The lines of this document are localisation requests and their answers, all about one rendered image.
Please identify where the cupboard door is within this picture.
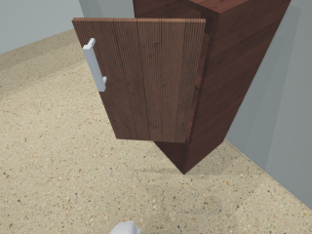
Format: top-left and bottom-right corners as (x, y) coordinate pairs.
(72, 18), (206, 143)

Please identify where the handle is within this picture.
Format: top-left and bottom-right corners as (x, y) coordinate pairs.
(82, 38), (107, 92)

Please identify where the robot left thigh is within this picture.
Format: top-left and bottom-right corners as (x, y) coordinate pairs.
(109, 221), (140, 234)

